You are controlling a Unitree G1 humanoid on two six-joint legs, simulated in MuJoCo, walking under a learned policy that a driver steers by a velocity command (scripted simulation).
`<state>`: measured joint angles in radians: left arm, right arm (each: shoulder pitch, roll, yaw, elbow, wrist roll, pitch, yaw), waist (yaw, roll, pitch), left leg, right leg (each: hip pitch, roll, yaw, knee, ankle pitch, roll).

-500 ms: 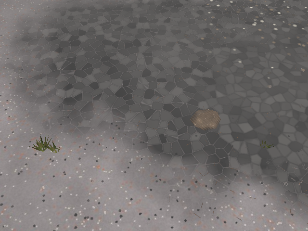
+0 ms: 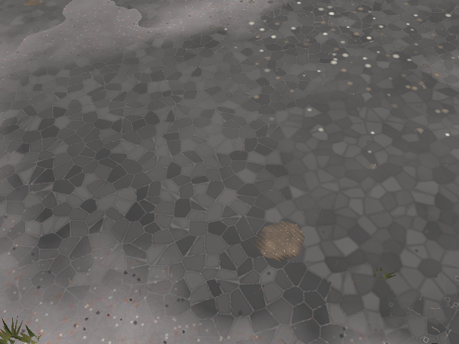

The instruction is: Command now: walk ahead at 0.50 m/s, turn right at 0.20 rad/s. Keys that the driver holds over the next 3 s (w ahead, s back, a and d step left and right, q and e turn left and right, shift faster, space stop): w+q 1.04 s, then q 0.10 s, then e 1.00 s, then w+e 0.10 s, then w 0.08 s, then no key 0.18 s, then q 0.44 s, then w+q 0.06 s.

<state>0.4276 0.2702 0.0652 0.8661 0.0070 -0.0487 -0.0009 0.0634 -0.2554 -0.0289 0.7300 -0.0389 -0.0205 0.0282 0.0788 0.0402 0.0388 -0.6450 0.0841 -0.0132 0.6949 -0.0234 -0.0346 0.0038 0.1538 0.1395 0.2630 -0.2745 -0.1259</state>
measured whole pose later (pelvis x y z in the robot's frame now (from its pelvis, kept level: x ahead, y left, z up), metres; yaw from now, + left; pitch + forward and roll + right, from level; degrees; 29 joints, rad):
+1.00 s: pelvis +0.54 +0.08 +0.01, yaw +29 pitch +1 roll -1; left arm 0.39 0.26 0.05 0.86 0.02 -0.09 0.00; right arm 0.14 -0.30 -0.06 0.74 -0.03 0.01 0.07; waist 0.05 0.05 0.03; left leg -0.67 0.06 -0.02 0.93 -0.11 0.02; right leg -0.03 0.02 -0.17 0.25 -0.24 -0.04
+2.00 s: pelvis +0.69 +0.17 +0.00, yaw +14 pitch +1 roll +1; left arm 0.23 0.28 0.07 0.77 0.00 0.04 0.01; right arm 0.18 -0.29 -0.07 0.80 -0.02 0.06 -0.02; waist 0.00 0.03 0.06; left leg -0.48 0.01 -0.03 0.98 -0.39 -0.05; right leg -0.22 0.08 0.07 0.41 -0.20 -0.08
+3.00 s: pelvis +0.76 +0.20 +0.00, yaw +13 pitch -1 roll -1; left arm 0.18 0.26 0.04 0.83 0.03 0.01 0.03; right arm 0.21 -0.27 -0.06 0.80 -0.02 0.07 0.04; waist 0.00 0.00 0.07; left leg -0.36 0.02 0.05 0.76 -0.42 0.02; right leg -0.22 -0.04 -0.18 0.48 -0.25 -0.03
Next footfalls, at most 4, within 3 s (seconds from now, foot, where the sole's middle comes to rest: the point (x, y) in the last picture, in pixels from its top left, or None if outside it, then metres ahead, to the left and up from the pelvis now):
0.12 left None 0.25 0.11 -0.78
0.66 right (269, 311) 0.56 -0.01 -0.78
1.18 left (172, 262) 0.70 0.30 -0.78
1.72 right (231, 250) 0.75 0.11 -0.78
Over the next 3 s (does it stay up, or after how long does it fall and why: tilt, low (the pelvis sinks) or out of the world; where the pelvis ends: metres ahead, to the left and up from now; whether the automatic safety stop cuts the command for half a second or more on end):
stays up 0.76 0.20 0.00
